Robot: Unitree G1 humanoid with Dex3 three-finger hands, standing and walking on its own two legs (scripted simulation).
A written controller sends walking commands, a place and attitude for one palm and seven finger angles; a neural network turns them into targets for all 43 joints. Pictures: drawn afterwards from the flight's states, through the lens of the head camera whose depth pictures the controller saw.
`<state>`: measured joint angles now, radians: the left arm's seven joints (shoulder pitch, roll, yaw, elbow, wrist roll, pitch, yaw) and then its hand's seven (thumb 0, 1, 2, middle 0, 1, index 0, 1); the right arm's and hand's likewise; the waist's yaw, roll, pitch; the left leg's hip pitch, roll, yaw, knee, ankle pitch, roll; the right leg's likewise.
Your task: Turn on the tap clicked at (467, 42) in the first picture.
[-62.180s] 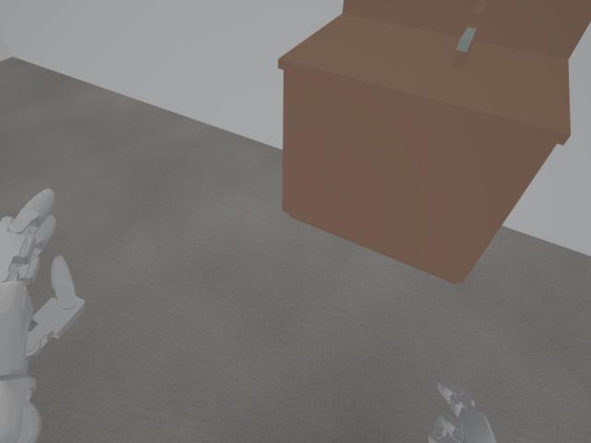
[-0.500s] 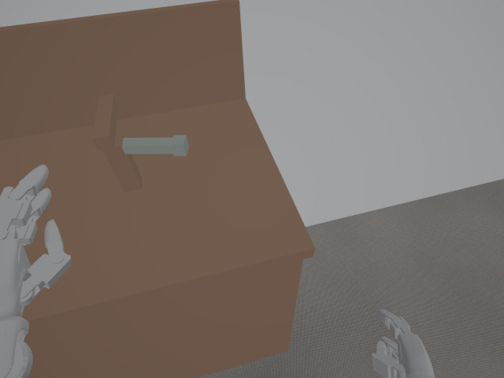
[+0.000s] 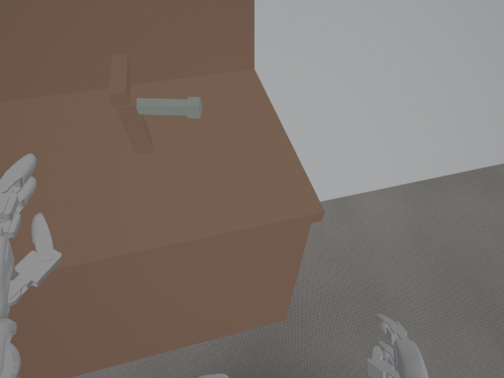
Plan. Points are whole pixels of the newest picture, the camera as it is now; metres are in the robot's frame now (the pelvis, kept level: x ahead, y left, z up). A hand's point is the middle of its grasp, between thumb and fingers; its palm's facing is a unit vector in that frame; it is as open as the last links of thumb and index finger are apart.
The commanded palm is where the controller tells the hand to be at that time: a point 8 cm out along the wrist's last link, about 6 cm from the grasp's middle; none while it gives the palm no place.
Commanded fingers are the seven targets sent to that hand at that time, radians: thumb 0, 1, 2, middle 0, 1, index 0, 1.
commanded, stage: step back with the hand held close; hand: left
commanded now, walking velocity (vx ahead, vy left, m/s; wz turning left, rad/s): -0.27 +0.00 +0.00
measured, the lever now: (194, 107) +0.55 +0.15 +0.13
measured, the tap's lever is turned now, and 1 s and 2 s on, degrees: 73 73 73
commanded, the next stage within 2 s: stop stepping back and stand still in 0.64 s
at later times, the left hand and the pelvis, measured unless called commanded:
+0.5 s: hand (32, 310) +0.15 +0.23 +0.17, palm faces +0.37 -0.85 -0.38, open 7.4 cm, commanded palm +0.10 +0.27 +0.19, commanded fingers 0.00 0.90 0.90 -0.20 -0.30 -0.20 -0.30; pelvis -0.07 +0.00 +0.00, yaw -2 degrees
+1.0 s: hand out of the picture +0.00 +0.22 +0.17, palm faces +0.36 -0.85 -0.37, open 7.4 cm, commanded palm -0.05 +0.27 +0.19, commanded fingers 0.00 0.90 0.90 -0.20 -0.30 -0.20 -0.30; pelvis -0.21 -0.01 +0.00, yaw +0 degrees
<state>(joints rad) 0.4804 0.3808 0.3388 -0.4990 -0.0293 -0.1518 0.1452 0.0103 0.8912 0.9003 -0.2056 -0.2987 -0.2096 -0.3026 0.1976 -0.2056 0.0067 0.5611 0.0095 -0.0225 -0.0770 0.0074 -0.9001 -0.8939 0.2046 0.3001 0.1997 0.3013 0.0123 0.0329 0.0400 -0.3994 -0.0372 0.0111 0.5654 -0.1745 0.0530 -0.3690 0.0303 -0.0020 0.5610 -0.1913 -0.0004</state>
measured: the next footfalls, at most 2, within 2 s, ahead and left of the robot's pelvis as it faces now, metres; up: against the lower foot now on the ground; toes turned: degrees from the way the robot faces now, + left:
right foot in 0.46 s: -0.04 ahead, -0.12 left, +0.00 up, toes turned +1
left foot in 0.72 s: -0.08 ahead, +0.13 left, +0.00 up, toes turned +1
